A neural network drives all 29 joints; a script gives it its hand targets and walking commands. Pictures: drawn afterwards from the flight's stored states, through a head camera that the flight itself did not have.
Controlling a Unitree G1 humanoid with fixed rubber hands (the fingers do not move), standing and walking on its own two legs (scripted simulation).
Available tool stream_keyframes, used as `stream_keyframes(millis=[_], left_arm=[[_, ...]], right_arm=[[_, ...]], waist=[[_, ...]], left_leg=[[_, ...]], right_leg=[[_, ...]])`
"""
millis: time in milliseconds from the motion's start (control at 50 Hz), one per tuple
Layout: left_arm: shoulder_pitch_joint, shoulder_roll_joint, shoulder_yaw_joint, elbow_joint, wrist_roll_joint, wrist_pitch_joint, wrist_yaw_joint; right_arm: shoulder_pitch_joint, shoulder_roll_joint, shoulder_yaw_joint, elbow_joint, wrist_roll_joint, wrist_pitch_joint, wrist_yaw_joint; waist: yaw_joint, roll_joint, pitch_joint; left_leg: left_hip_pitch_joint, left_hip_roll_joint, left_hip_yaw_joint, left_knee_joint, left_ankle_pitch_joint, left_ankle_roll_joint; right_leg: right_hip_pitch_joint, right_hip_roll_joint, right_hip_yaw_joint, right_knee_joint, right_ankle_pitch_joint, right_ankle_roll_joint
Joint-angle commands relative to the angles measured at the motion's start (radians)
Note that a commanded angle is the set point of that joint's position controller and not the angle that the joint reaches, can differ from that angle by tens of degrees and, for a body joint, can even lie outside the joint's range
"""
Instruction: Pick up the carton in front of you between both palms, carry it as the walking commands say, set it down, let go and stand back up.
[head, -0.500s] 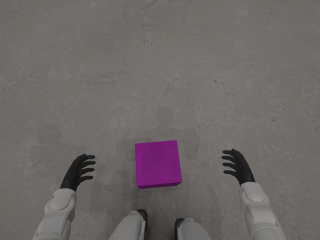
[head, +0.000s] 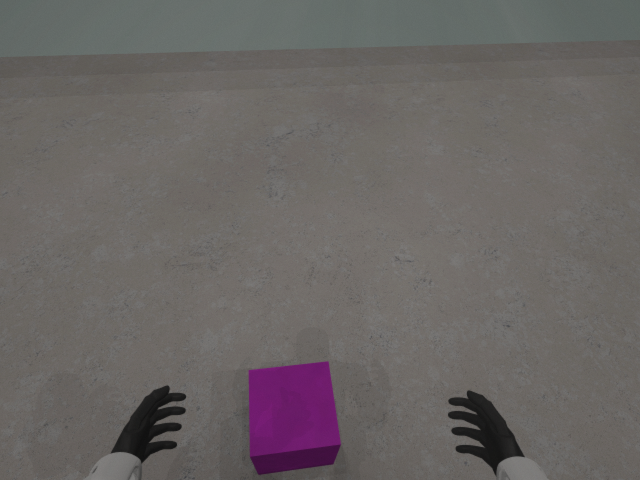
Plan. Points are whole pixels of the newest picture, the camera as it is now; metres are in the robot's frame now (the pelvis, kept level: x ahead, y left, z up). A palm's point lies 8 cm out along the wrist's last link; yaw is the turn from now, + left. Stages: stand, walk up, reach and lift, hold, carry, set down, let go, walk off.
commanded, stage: let go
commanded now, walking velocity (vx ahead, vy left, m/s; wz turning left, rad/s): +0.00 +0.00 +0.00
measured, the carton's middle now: (292, 419) +0.35 +0.04 -0.65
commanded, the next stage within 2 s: stand in 0.18 s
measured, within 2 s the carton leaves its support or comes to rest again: neither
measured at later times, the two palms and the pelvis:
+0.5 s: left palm (77, 467) +0.15 +0.30 -0.09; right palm out of the picture +0.13 -0.27 -0.08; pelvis +0.01 +0.02 +0.00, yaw -1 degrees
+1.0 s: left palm out of the picture +0.12 +0.32 -0.10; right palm out of the picture +0.10 -0.27 -0.09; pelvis +0.00 +0.03 +0.00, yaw -1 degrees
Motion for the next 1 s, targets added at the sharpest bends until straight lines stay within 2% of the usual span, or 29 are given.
stream_keyframes(millis=[0,20,40,80,100,140,160,180,200,240,260,320,380,400,420,460,480,500,540,580,600,700,740,780,820,840,880,900,980], left_arm=[[-0.037,0.168,0.099,-0.100,0.048,-0.001,0.006],[-0.047,0.097,0.035,-0.161,0.012,-0.007,-0.011],[-0.025,0.094,0.030,-0.138,-0.013,-0.011,-0.008],[0.024,0.192,0.084,-0.148,0.006,0.032,0.032],[-0.047,0.145,0.021,-0.216,-0.030,0.029,0.029],[-0.028,0.083,0.006,-0.154,-0.026,0.052,0.046],[-0.016,0.197,0.047,0.025,0.002,-0.031,0.083],[-0.024,0.212,0.053,0.031,0.017,-0.055,0.102],[-0.005,0.219,0.055,0.044,0.014,-0.069,0.107],[-0.021,0.236,0.062,0.055,0.020,-0.100,0.112],[-0.035,0.207,0.059,0.073,0.013,-0.111,0.100],[-0.058,0.191,0.055,0.100,-0.007,-0.121,0.095],[-0.024,0.217,0.053,0.159,-0.007,-0.125,0.104],[-0.044,0.271,0.063,0.166,0.009,-0.123,0.110],[-0.035,0.241,0.058,0.171,0.013,-0.133,0.112],[-0.058,0.241,0.058,0.180,0.008,-0.127,0.112],[-0.030,0.243,0.052,0.205,0.014,-0.127,0.113],[-0.021,0.246,0.054,0.212,0.014,-0.133,0.108],[-0.040,0.251,0.049,0.231,0.002,-0.129,0.108],[-0.032,0.236,0.041,0.239,0.010,-0.141,0.108],[-0.027,0.253,0.043,0.233,0.004,-0.141,0.105],[-0.036,0.259,0.036,0.278,0.009,-0.150,0.105],[-0.060,0.253,0.039,0.283,0.004,-0.138,0.101],[-0.070,0.273,0.042,0.299,0.005,-0.142,0.110],[-0.046,0.289,0.042,0.324,0.002,-0.142,0.109],[-0.053,0.297,0.046,0.326,0.003,-0.145,0.108],[-0.039,0.301,0.037,0.334,0.010,-0.143,0.104],[-0.036,0.297,0.043,0.338,0.008,-0.145,0.108],[-0.047,0.291,0.025,0.375,-0.002,-0.149,0.100]], right_arm=[[-0.054,-0.132,-0.086,-0.078,-0.006,-0.006,-0.002],[-0.061,-0.047,-0.006,-0.087,-0.002,-0.005,0.002],[-0.002,-0.081,-0.041,-0.112,-0.016,-0.008,-0.012],[-0.023,-0.128,-0.108,-0.085,-0.036,-0.043,-0.043],[-0.017,-0.066,-0.011,-0.065,0.014,-0.055,-0.044],[-0.019,-0.079,0.018,-0.021,0.043,-0.056,-0.033],[-0.029,-0.167,-0.032,0.112,-0.044,-0.063,-0.084],[-0.042,-0.217,-0.061,0.098,-0.051,-0.071,-0.087],[-0.057,-0.215,-0.057,0.120,-0.055,-0.077,-0.095],[-0.041,-0.202,-0.043,0.138,-0.044,-0.087,-0.090],[-0.044,-0.200,-0.038,0.155,-0.051,-0.105,-0.098],[-0.077,-0.230,-0.042,0.218,-0.033,-0.125,-0.090],[-0.086,-0.212,-0.043,0.237,-0.038,-0.129,-0.094],[-0.057,-0.216,-0.042,0.238,-0.033,-0.134,-0.094],[-0.081,-0.248,-0.035,0.249,-0.045,-0.130,-0.094],[-0.085,-0.257,-0.049,0.253,-0.035,-0.135,-0.096],[-0.064,-0.242,-0.037,0.273,-0.038,-0.130,-0.104],[-0.061,-0.236,-0.036,0.276,-0.036,-0.140,-0.109],[-0.069,-0.260,-0.038,0.295,-0.028,-0.136,-0.108],[-0.056,-0.255,-0.034,0.310,-0.037,-0.141,-0.107],[-0.075,-0.293,-0.039,0.303,-0.036,-0.137,-0.105],[-0.082,-0.308,-0.048,0.333,-0.036,-0.139,-0.097],[-0.107,-0.300,-0.037,0.352,-0.038,-0.140,-0.097],[-0.113,-0.291,-0.036,0.375,-0.034,-0.132,-0.097],[-0.094,-0.298,-0.031,0.385,-0.030,-0.140,-0.091],[-0.090,-0.281,-0.021,0.402,-0.027,-0.140,-0.103],[-0.065,-0.319,-0.033,0.409,-0.033,-0.144,-0.095],[-0.099,-0.297,-0.031,0.412,-0.028,-0.141,-0.095],[-0.086,-0.298,-0.018,0.450,-0.022,-0.139,-0.097]], waist=[[0.001,0.065,-0.012],[0.028,0.024,-0.068],[-0.009,-0.063,-0.136],[-0.043,-0.042,-0.181],[-0.002,0.040,-0.170],[0.014,0.026,-0.121],[0.023,-0.110,-0.128],[-0.013,-0.099,-0.101],[0.004,-0.042,-0.087],[-0.016,-0.042,-0.130],[-0.016,0.033,-0.091],[0.017,-0.007,-0.187],[0.009,0.072,-0.176],[-0.014,-0.006,-0.214],[0.020,-0.016,-0.141],[-0.009,0.088,-0.166],[-0.008,0.041,-0.142],[-0.013,0.093,-0.156],[-0.011,0.011,-0.156],[-0.008,0.093,-0.131],[0.000,0.050,-0.152],[-0.026,0.058,-0.096],[0.014,0.028,-0.114],[-0.006,-0.021,-0.114],[-0.025,0.032,-0.164],[-0.008,-0.004,-0.181],[-0.013,0.085,-0.112],[-0.011,0.034,-0.104],[-0.023,0.047,-0.063]], left_leg=[[0.133,-0.028,0.055,0.001,0.210,-0.002],[0.114,-0.025,0.047,-0.015,0.279,-0.001],[0.138,-0.036,0.040,0.017,0.296,0.004],[0.117,-0.064,0.050,0.064,0.225,-0.003],[0.059,-0.061,0.050,0.045,0.252,-0.003],[-0.017,-0.068,0.061,0.032,0.205,-0.009],[-0.030,0.065,0.006,0.044,0.197,-0.009],[-0.011,0.064,-0.019,0.040,0.157,0.006],[-0.040,0.069,-0.040,0.046,0.186,0.008],[-0.056,0.067,-0.043,0.038,0.139,0.015],[-0.060,0.054,-0.025,0.022,0.133,0.012],[-0.053,0.072,-0.033,0.043,0.259,0.016],[-0.028,0.079,-0.015,0.046,0.298,0.009],[0.014,0.099,-0.046,0.042,0.381,0.020],[-0.026,0.086,-0.052,0.028,0.390,0.027],[-0.007,0.092,-0.046,0.018,0.393,0.025],[-0.003,0.092,-0.051,0.024,0.379,0.027],[0.017,0.113,-0.079,0.008,0.355,0.036],[-0.008,0.091,-0.066,0.028,0.363,0.040],[0.002,0.106,-0.093,-0.016,0.364,0.037],[-0.012,0.103,-0.052,-0.009,0.324,0.036],[-0.051,0.105,-0.081,-0.044,0.253,0.035],[-0.050,0.117,-0.098,-0.032,0.210,0.045],[-0.028,0.103,-0.084,-0.060,0.166,0.038],[0.006,0.099,-0.086,-0.046,0.228,0.033],[0.033,0.106,-0.076,-0.044,0.243,0.032],[0.007,0.098,-0.071,-0.064,0.273,0.037],[0.006,0.106,-0.083,-0.068,0.265,0.039],[-0.005,0.113,-0.103,-0.107,0.191,0.049]], right_leg=[[-0.187,-0.043,0.002,-0.103,0.219,0.047],[-0.103,-0.012,-0.012,-0.103,0.288,0.052],[-0.073,-0.021,0.004,-0.070,0.407,0.059],[-0.056,-0.034,0.003,0.003,0.498,0.059],[-0.027,-0.035,0.002,0.006,0.496,0.053],[-0.039,-0.041,0.021,-0.002,0.478,0.046],[-0.145,-0.072,0.020,-0.014,0.272,0.048],[-0.176,-0.072,0.042,-0.045,0.196,0.044],[-0.159,-0.079,0.051,-0.053,0.195,0.044],[-0.134,-0.094,0.087,-0.032,0.244,0.027],[-0.138,-0.100,0.084,-0.029,0.199,0.033],[-0.091,-0.096,0.072,-0.002,0.287,0.024],[-0.082,-0.103,0.072,-0.011,0.352,0.029],[-0.075,-0.101,0.072,0.003,0.378,0.020],[-0.079,-0.085,0.056,0.004,0.381,0.029],[-0.097,-0.097,0.057,-0.001,0.343,0.031],[-0.119,-0.091,0.067,-0.008,0.311,0.030],[-0.118,-0.094,0.078,-0.001,0.274,0.029],[-0.103,-0.097,0.081,-0.013,0.329,0.020],[-0.086,-0.083,0.065,-0.002,0.301,0.024],[-0.089,-0.100,0.082,-0.022,0.279,0.021],[-0.092,-0.105,0.088,-0.032,0.264,0.013],[-0.083,-0.109,0.065,-0.040,0.232,0.007],[-0.084,-0.105,0.089,-0.066,0.207,0.020],[-0.075,-0.101,0.077,-0.063,0.251,0.013],[-0.073,-0.106,0.083,-0.057,0.223,0.013],[-0.072,-0.107,0.087,-0.052,0.267,0.010],[-0.096,-0.109,0.083,-0.045,0.275,0.019],[-0.113,-0.120,0.109,-0.086,0.214,0.009]])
